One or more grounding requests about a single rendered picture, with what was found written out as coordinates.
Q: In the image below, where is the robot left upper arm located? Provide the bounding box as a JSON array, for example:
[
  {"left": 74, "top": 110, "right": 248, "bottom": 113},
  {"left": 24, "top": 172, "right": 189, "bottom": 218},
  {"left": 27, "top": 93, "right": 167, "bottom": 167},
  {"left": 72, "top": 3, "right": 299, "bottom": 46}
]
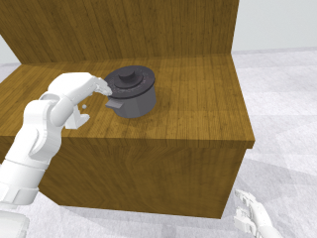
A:
[{"left": 0, "top": 210, "right": 30, "bottom": 238}]

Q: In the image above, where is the left robot forearm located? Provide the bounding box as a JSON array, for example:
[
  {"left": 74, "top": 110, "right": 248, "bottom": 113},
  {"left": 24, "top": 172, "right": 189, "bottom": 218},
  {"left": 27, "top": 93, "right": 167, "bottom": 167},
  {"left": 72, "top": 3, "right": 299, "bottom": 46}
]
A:
[{"left": 0, "top": 90, "right": 74, "bottom": 210}]

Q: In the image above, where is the pot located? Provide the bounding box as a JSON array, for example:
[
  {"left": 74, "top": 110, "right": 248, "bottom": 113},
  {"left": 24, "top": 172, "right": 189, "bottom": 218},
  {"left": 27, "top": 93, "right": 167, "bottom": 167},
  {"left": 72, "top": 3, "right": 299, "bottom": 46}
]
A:
[{"left": 105, "top": 85, "right": 157, "bottom": 119}]

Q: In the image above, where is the right robot forearm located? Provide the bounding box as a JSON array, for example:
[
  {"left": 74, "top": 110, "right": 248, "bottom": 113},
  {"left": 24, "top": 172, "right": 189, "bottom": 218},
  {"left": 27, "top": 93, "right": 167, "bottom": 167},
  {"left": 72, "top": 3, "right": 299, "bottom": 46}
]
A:
[{"left": 256, "top": 225, "right": 282, "bottom": 238}]

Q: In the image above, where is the right robot hand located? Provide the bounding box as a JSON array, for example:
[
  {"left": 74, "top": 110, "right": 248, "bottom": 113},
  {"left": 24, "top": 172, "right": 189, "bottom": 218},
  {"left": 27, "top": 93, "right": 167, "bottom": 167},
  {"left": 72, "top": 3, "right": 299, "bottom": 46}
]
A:
[{"left": 234, "top": 189, "right": 273, "bottom": 238}]

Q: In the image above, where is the table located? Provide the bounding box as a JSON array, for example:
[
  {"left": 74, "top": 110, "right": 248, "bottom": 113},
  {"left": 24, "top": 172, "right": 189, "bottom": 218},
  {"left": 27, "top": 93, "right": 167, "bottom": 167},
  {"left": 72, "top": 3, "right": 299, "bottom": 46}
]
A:
[{"left": 0, "top": 0, "right": 256, "bottom": 219}]

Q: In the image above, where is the left robot hand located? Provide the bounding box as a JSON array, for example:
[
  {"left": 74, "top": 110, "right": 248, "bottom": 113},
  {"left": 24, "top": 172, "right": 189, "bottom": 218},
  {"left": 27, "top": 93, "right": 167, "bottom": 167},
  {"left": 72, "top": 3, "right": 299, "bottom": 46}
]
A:
[{"left": 48, "top": 72, "right": 113, "bottom": 130}]

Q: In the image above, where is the lid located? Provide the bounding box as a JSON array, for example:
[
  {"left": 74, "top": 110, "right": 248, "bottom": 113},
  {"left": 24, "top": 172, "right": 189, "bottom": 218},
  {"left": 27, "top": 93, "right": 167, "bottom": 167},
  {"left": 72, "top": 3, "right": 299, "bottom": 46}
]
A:
[{"left": 104, "top": 65, "right": 156, "bottom": 100}]

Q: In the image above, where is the knob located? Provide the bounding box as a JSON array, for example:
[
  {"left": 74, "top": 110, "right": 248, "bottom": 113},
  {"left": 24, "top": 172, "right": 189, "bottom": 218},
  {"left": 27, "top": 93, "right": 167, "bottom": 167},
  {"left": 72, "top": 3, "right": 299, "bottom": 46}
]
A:
[{"left": 118, "top": 67, "right": 135, "bottom": 81}]

